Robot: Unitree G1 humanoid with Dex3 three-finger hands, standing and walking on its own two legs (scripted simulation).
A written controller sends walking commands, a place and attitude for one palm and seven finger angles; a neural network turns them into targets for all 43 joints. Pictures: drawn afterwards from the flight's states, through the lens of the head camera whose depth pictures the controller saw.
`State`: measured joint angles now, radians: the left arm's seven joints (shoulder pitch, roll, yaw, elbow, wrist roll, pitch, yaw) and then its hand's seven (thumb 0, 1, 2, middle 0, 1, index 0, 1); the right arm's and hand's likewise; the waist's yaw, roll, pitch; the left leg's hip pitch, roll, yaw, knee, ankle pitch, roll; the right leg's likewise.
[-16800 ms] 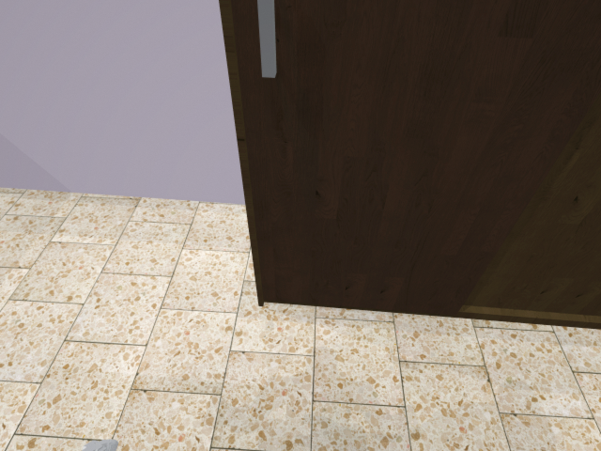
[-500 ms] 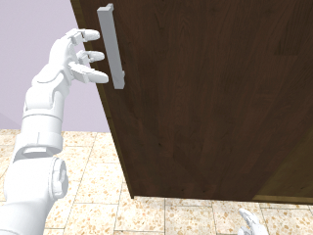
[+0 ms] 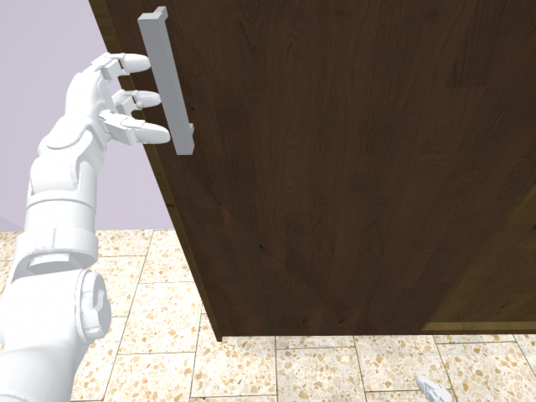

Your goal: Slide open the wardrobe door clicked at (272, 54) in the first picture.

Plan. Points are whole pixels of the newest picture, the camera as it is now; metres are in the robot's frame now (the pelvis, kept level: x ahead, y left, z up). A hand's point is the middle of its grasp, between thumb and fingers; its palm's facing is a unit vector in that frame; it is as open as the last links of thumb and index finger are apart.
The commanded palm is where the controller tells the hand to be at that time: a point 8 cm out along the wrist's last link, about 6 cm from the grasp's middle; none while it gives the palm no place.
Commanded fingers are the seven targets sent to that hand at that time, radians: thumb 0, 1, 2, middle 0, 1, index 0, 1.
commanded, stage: slide the fingers in behind the handle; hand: left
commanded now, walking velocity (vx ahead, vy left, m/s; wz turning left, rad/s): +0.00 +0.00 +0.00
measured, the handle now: (174, 86) +0.48 +0.15 +0.26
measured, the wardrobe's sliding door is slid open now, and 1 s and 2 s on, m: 0.00 0.00 0.00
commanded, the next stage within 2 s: grip the handle and tug to test in 1.52 s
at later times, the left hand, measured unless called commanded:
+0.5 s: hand (153, 107) +0.42 +0.17 +0.27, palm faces +0.04 -1.00 -0.01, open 13.9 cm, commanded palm +0.39 +0.21 +0.26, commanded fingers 0.00 -0.50 0.30 -0.30 -1.20 -0.30 -1.20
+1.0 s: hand (172, 106) +0.43 +0.14 +0.26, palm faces +0.03 -1.00 -0.01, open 13.9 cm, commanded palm +0.40 +0.19 +0.26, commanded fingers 0.00 -0.50 0.30 -0.30 -1.20 -0.30 -1.20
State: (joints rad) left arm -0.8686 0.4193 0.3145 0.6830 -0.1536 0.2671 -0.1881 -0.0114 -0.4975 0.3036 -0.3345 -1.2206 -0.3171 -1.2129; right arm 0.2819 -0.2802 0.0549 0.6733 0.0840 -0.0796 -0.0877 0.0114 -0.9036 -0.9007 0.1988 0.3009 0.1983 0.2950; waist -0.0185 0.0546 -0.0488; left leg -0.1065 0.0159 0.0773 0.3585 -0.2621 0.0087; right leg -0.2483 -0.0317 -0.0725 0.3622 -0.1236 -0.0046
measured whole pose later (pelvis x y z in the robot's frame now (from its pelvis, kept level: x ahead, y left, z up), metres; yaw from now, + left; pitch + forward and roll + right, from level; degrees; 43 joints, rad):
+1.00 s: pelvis +0.00 +0.00 +0.00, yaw +1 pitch -1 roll +0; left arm -0.87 0.28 0.22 0.55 -0.16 0.37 -0.07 -0.01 -0.50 0.30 -0.30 -1.20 -0.30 -1.20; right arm 0.22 -0.26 0.06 0.68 0.07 -0.05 -0.08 0.01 -0.90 -0.90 0.20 0.30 0.20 0.29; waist 0.00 0.05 -0.04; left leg -0.08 0.01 0.07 0.36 -0.26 0.01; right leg -0.22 -0.04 -0.08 0.37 -0.13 0.00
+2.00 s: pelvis +0.00 +0.00 +0.00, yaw +0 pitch -1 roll +0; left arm -0.83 0.28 0.23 0.50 -0.16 0.39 -0.06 -0.01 0.00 0.52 -0.35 -1.27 -0.36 -1.28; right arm 0.21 -0.25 0.07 0.67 0.07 -0.03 -0.08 0.01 -0.90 -0.90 0.20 0.30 0.20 0.29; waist 0.01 0.05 -0.05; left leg -0.07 0.01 0.07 0.35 -0.26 0.01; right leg -0.21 -0.03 -0.08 0.36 -0.13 0.00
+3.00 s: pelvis +0.00 +0.00 +0.00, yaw +0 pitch -1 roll +0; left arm -0.81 0.27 0.22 0.47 -0.16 0.38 -0.04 0.00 0.50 0.72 -0.28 -1.34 -0.23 -1.32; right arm 0.21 -0.25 0.07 0.66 0.07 -0.04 -0.07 0.01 -0.90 -0.90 0.20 0.30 0.20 0.30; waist 0.00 0.05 -0.04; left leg -0.07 0.01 0.07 0.36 -0.26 0.01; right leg -0.22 -0.04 -0.07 0.36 -0.13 0.00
